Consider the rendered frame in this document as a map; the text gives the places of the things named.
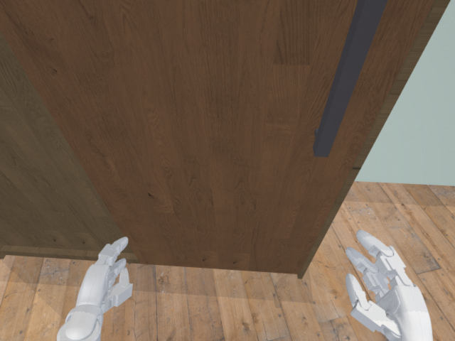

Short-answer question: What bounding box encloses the robot right hand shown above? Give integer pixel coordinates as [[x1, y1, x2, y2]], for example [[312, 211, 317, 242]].
[[346, 229, 433, 341]]

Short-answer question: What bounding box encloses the left robot forearm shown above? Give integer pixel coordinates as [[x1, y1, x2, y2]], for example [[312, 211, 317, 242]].
[[57, 305, 103, 341]]

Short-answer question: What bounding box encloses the wardrobe door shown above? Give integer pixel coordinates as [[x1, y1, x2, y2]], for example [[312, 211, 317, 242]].
[[0, 0, 434, 274], [0, 31, 134, 254]]

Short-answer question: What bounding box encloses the handle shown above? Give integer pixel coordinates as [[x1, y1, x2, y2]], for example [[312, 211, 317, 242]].
[[313, 0, 387, 157]]

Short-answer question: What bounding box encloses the robot left hand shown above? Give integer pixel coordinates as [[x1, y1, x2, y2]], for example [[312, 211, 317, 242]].
[[76, 237, 133, 313]]

